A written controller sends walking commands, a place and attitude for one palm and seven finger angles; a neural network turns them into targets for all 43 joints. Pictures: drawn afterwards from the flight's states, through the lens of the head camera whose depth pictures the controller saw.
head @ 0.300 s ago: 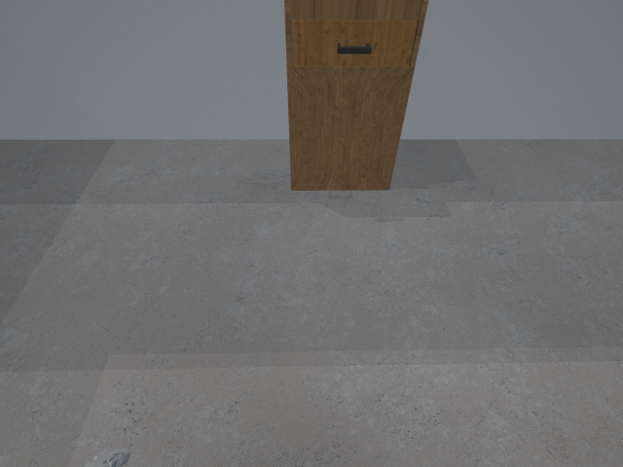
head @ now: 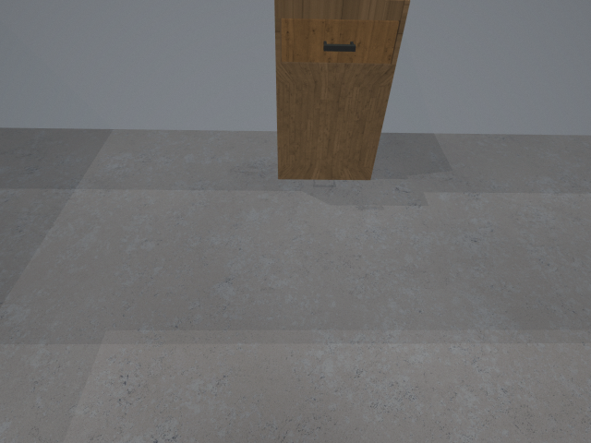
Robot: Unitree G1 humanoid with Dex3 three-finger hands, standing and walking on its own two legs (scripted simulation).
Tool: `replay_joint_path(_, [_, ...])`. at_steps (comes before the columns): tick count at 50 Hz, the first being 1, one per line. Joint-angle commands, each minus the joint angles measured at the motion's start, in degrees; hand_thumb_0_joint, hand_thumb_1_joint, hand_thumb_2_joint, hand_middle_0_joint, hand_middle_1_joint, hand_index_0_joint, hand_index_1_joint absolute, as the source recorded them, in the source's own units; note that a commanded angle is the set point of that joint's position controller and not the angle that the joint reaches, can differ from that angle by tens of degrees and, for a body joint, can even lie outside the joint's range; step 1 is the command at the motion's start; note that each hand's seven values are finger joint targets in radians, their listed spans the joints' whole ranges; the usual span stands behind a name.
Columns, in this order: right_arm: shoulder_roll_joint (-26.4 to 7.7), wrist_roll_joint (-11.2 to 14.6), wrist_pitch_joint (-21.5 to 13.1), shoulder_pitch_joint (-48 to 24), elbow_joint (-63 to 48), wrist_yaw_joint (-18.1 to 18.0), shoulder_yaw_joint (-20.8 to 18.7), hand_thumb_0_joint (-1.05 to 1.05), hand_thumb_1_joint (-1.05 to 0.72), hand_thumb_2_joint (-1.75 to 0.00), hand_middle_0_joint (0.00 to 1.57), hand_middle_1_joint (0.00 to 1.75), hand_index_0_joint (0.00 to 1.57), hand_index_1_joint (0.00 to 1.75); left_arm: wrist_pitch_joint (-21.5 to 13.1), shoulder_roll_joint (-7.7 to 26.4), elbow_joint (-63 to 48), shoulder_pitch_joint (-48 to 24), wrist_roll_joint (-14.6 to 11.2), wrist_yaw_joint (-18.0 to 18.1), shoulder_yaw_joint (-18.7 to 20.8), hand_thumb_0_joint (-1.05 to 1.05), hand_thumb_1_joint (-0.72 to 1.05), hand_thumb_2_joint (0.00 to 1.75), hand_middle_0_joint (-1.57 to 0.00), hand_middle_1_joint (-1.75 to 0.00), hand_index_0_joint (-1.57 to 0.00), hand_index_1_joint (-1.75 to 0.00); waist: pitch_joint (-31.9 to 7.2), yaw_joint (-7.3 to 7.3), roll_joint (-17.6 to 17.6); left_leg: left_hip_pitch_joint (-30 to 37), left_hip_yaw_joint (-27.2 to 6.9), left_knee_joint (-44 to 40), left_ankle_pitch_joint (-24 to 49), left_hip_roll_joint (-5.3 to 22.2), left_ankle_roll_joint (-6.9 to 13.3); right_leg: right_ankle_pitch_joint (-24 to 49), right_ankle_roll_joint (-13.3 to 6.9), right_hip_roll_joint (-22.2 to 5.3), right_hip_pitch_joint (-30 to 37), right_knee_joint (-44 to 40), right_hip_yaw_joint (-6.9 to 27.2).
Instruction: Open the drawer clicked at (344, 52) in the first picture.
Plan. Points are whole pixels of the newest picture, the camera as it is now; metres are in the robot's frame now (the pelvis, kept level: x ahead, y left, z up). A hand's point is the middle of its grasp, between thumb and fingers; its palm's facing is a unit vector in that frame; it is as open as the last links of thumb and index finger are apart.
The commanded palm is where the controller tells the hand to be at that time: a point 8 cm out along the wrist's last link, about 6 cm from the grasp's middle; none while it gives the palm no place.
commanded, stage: stand and wait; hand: left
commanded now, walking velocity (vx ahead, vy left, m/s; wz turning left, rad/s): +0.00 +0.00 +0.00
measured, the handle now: (339, 45) +1.52 -0.08 -0.06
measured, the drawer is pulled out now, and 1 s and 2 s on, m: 0.00 0.00 0.00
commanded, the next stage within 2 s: look at it before walking up in 0.52 s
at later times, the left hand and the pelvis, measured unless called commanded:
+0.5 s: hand out of the picture +0.06 +0.25 -0.15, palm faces -0.03 -0.94 -0.33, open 7.4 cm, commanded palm none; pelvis -0.01 +0.00 +0.00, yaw +0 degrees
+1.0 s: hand out of the picture +0.07 +0.25 -0.15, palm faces -0.03 -0.94 -0.33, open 7.4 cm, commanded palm none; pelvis +0.00 +0.00 +0.01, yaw +0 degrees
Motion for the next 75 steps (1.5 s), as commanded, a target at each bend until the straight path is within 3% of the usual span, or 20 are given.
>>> replay_joint_path(1, [-11.8, 0.0, -1.3, -2.9, -3.3, -0.9, -2.9, 0.00, -0.90, -0.90, 0.20, 0.30, 0.20, 0.30, -1.6, 12.1, -3.5, -3.2, 0.0, 0.8, 3.0, 0.00, 0.90, 0.90, -0.20, -0.30, -0.20, -0.30, -2.3, -0.43, 0.2, 0.4, -5.2, -5.0, 5.7, 5.6, 2.5, 2.3, -2.1, -6.0, -0.6, -6.3, 6.2])
replay_joint_path(16, [-12.4, 0.3, -1.1, -1.5, 0.6, -0.8, -2.6, 0.00, -0.90, -0.90, 0.20, 0.30, 0.20, 0.30, -1.5, 12.4, 0.0, -2.4, -0.1, 0.8, 2.9, 0.00, 0.90, 0.90, -0.20, -0.30, -0.20, -0.30, -0.6, -0.41, 0.0, -0.3, -5.7, -7.3, 2.5, 6.0, 2.1, -1.2, -2.1, -6.2, -0.7, -8.5, 6.8])
replay_joint_path(61, [-12.6, 0.5, -1.2, -2.6, 2.1, -0.8, -2.4, 0.00, -0.90, -0.90, 0.20, 0.30, 0.20, 0.30, -1.8, 12.6, 1.0, -2.7, 0.0, 0.9, 2.8, 0.00, 0.90, 0.90, -0.20, -0.30, -0.20, -0.30, -2.2, -0.44, -0.2, 3.6, -4.8, -8.3, 8.5, 6.8, 1.8, 7.8, -1.8, -6.4, 2.0, -9.2, 6.4])
replay_joint_path(62, [-12.7, 0.5, -1.2, -2.7, 2.2, -0.8, -2.4, 0.00, -0.90, -0.90, 0.20, 0.30, 0.20, 0.30, -1.8, 12.5, 1.0, -2.9, 0.0, 0.9, 2.8, 0.00, 0.90, 0.90, -0.20, -0.30, -0.20, -0.30, -1.8, -0.36, -0.2, 3.4, -4.8, -8.6, 8.1, 6.8, 1.7, 7.5, -1.8, -6.3, 1.9, -9.2, 6.5])
replay_joint_path(64, [-6.6, 0.0, -0.5, 0.5, 3.3, -0.8, -1.1, 0.00, -0.90, -0.90, 0.20, 0.30, 0.20, 0.30, -0.6, 6.5, 2.2, 0.6, 0.0, 1.0, 1.8, 0.00, 0.90, 0.90, -0.20, -0.30, -0.20, -0.30, -2.5, -0.41, -0.2, 4.3, -2.8, -7.0, 2.8, 6.7, 0.7, 1.7, -1.2, -5.6, 0.7, -8.5, 7.1])
replay_joint_path(65, [-5.7, -0.2, -0.1, 2.2, 3.3, -0.7, -1.1, 0.00, -0.90, -0.90, 0.20, 0.30, 0.20, 0.30, 0.0, 5.6, 2.2, 1.9, 0.2, 0.8, 1.7, 0.00, 0.90, 0.90, -0.20, -0.30, -0.20, -0.30, -2.1, -0.37, 0.3, 4.1, -2.3, -6.3, -2.6, 6.7, 0.7, -3.9, -1.4, -4.9, -0.8, -7.9, 7.5])
replay_joint_path(67, [-6.6, -0.5, 0.4, 2.8, 2.7, -0.7, -1.7, 0.00, -0.90, -0.90, 0.20, 0.30, 0.20, 0.30, 0.7, 6.1, 1.1, 2.7, 0.5, 0.1, 2.4, 0.00, 0.90, 0.90, -0.20, -0.30, -0.20, -0.30, 2.4, -0.29, 0.4, 0.7, -2.3, -7.1, -14.6, 7.0, 1.2, -13.8, -2.1, -3.6, -5.5, -7.6, 8.8])
replay_joint_path(69, [-7.9, -0.5, 0.4, 4.0, 1.3, -0.8, -2.6, 0.00, -0.90, -0.90, 0.20, 0.30, 0.20, 0.30, 0.9, 6.1, -0.6, 3.5, 0.7, -0.5, 3.1, 0.00, 0.90, 0.90, -0.20, -0.30, -0.20, -0.30, 5.3, -0.48, 1.3, -0.5, -3.8, -7.9, -20.8, 8.5, 2.3, -17.2, -2.6, -1.7, -9.7, -4.5, 8.8])
replay_joint_path(70, [-8.8, -0.5, 0.3, 4.9, 1.0, -0.8, -3.2, 0.00, -0.90, -0.90, 0.20, 0.30, 0.20, 0.30, 0.8, 5.7, -1.5, 3.8, 0.7, -0.7, 3.4, 0.00, 0.90, 0.90, -0.20, -0.30, -0.20, -0.30, 6.1, -0.81, 3.6, 0.7, -5.8, -9.2, -24.0, 10.4, 3.4, -17.9, -2.5, -0.3, -13.1, -0.9, 7.6])
replay_joint_path(72, [-10.8, -0.2, -0.5, 7.3, 0.4, -1.1, -4.5, 0.00, -0.90, -0.90, 0.20, 0.30, 0.20, 0.30, 0.2, 3.1, -3.3, 3.7, 0.6, -1.3, 3.7, 0.00, 0.90, 0.90, -0.20, -0.30, -0.20, -0.30, 6.2, -1.65, 10.2, 4.0, -12.8, -14.3, -25.0, 18.2, 7.7, -11.7, -1.4, 2.6, -18.0, 12.6, 0.8])
replay_joint_path(73, [-10.7, -0.2, -1.0, 8.4, 0.2, -1.1, -4.9, 0.00, -0.90, -0.90, 0.20, 0.30, 0.20, 0.30, 0.0, 2.2, -4.7, 1.7, 0.6, -1.5, 3.9, 0.00, 0.90, 0.90, -0.20, -0.30, -0.20, -0.30, 6.2, -2.36, 11.0, 6.3, -13.6, -15.5, -19.4, 21.3, 9.9, -13.3, -0.8, 0.7, -21.3, 18.3, -0.5])
replay_joint_path(75, [-9.4, -0.3, -1.7, 9.0, 0.0, -1.2, -5.1, 0.00, -0.90, -0.90, 0.20, 0.30, 0.20, 0.30, -0.5, 1.5, -6.2, 0.4, 0.6, -2.0, 4.3, 0.00, 0.90, 0.90, -0.20, -0.30, -0.20, -0.30, 5.7, -2.41, 9.0, 8.6, -10.4, -13.3, -9.4, 22.6, 10.8, -15.0, -0.5, -2.5, -23.3, 20.0, 0.1])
